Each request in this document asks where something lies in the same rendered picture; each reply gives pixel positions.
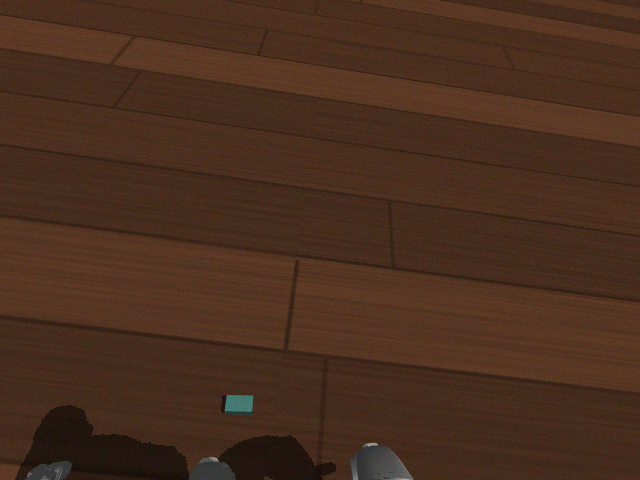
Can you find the left robot hand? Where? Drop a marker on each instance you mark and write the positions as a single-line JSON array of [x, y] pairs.
[[54, 471]]

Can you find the small box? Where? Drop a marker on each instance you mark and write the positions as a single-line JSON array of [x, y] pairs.
[[239, 404]]

